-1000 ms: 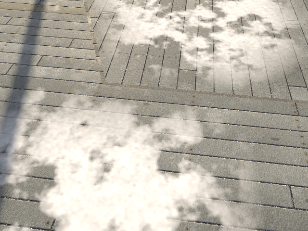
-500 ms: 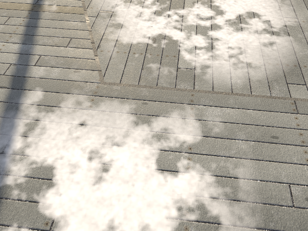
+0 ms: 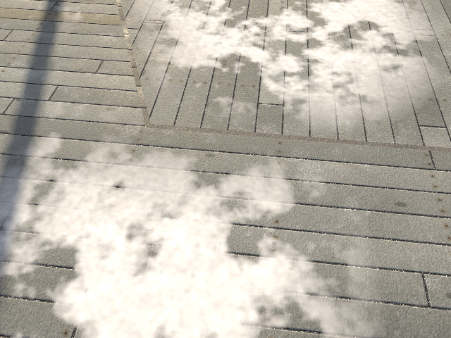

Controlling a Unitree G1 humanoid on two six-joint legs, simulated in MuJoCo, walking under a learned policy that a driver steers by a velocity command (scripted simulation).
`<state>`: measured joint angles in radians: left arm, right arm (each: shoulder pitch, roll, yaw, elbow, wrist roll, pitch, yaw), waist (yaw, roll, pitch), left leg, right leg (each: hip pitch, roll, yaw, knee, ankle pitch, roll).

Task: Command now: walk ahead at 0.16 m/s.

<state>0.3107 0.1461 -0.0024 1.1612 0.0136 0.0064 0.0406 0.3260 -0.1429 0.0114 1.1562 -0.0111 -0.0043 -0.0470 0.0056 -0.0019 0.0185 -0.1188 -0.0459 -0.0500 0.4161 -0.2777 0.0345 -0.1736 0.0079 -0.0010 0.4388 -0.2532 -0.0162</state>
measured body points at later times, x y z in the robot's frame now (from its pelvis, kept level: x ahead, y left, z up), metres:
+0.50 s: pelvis +0.17 -0.05 +0.00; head +0.19 -0.06 +0.45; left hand +0.04 +0.16 -0.14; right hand +0.28 -0.27 -0.15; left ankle +0.26 +0.07 -0.69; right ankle +0.03 -0.11 -0.74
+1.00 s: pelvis +0.45 -0.03 +0.00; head +0.48 -0.02 +0.45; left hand +0.59 +0.20 -0.13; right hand +0.37 -0.25 -0.14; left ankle +0.38 +0.02 -0.74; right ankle +0.60 -0.18 -0.68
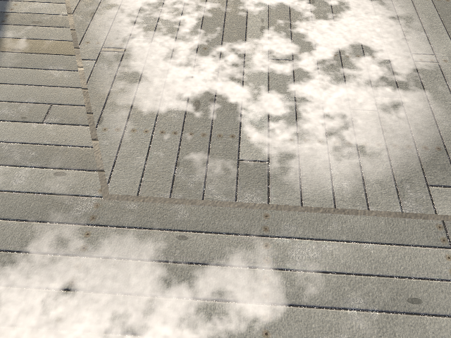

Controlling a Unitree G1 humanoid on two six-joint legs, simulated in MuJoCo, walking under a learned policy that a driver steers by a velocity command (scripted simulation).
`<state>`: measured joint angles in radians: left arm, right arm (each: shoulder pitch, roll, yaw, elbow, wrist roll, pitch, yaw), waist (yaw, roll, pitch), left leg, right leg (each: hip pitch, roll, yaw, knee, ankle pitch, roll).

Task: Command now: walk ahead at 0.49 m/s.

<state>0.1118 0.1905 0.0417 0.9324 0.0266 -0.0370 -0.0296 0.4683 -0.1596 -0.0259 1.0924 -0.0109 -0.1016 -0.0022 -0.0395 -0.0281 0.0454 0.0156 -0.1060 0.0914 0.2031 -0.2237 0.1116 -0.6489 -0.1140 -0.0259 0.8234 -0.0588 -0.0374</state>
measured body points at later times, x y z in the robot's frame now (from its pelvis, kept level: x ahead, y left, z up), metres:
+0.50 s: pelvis +0.29 -0.05 +0.00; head +0.31 -0.06 +0.45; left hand +0.23 +0.19 -0.14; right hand +0.40 -0.28 -0.14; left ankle +0.38 +0.11 -0.68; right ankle +0.25 -0.10 -0.74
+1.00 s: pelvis +0.55 +0.00 +0.00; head +0.57 +0.00 +0.45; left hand +0.70 +0.23 -0.14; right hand +0.52 -0.27 -0.13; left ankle +0.56 +0.07 -0.74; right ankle +0.56 -0.15 -0.66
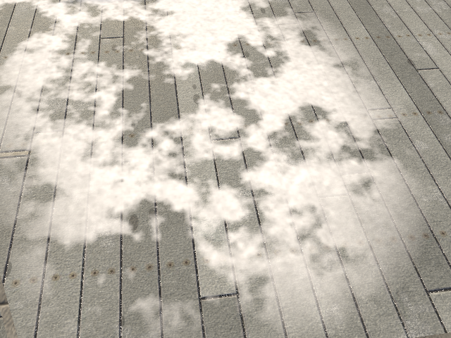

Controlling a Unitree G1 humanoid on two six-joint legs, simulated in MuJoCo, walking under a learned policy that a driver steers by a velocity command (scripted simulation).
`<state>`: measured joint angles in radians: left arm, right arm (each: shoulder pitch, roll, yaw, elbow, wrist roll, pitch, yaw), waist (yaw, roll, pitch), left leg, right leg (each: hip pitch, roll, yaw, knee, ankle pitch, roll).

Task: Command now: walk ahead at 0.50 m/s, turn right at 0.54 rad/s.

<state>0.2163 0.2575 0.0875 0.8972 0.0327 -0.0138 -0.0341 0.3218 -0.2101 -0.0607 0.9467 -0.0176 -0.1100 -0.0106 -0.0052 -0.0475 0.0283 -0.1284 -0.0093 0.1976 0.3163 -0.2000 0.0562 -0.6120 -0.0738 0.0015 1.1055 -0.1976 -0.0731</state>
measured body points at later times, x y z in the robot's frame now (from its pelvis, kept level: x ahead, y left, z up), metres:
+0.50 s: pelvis +0.17 -0.05 -0.01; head +0.22 -0.08 +0.43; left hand +0.34 +0.19 -0.13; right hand +0.21 -0.32 -0.15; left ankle +0.22 +0.11 -0.66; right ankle +0.23 -0.10 -0.75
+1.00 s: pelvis +0.23 -0.02 +0.00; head +0.23 -0.01 +0.45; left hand +0.36 +0.19 -0.15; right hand +0.19 -0.27 -0.14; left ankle +0.23 +0.09 -0.75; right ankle +0.22 -0.10 -0.73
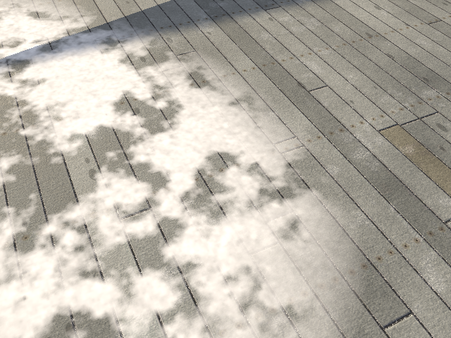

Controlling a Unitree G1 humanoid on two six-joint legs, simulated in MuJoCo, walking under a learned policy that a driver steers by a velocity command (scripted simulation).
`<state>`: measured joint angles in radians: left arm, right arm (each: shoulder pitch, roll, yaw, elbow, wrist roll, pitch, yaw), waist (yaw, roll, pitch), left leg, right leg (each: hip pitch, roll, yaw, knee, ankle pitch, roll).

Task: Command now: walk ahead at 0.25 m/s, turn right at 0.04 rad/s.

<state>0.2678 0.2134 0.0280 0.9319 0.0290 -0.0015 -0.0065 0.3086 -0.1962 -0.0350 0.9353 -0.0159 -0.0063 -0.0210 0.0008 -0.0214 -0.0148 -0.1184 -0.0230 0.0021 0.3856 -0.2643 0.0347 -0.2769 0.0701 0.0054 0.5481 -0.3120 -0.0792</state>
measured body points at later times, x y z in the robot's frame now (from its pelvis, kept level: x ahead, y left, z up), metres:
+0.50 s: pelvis +0.17 -0.04 +0.00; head +0.19 -0.05 +0.45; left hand +0.12 +0.20 -0.14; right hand +0.31 -0.27 -0.14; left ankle +0.26 +0.10 -0.68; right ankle +0.08 -0.12 -0.74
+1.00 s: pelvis +0.43 +0.05 +0.00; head +0.46 +0.07 +0.45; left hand +0.49 +0.34 -0.12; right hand +0.55 -0.21 -0.13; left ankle +0.39 +0.07 -0.74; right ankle +0.62 -0.08 -0.67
